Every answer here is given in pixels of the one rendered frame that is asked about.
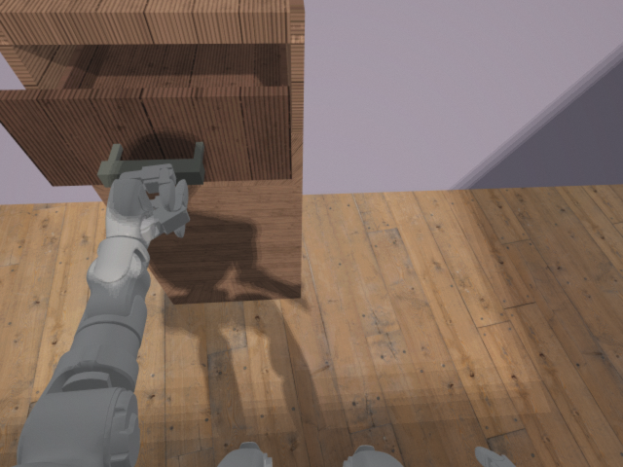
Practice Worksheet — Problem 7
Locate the robot shin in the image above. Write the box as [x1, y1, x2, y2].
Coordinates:
[239, 442, 260, 450]
[354, 445, 375, 454]

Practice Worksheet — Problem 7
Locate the robot left hand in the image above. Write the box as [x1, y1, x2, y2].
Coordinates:
[105, 163, 190, 249]

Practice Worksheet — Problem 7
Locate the robot right shin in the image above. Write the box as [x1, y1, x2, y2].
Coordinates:
[354, 445, 375, 454]

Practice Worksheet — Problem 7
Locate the cabinet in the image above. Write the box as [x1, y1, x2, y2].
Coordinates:
[0, 0, 305, 305]

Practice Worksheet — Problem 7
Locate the robot left upper arm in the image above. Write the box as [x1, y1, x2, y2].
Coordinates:
[12, 387, 140, 467]

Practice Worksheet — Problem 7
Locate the robot left shin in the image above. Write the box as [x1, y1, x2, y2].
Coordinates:
[239, 442, 260, 450]

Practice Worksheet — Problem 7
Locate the drawer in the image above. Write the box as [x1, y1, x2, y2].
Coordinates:
[0, 44, 292, 187]

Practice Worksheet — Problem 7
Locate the robot left forearm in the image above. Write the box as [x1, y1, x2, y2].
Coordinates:
[17, 236, 151, 465]

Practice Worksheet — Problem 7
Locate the robot right hand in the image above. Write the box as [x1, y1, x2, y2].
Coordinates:
[475, 447, 516, 467]

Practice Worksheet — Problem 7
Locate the handle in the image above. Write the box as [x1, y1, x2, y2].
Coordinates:
[97, 142, 205, 188]

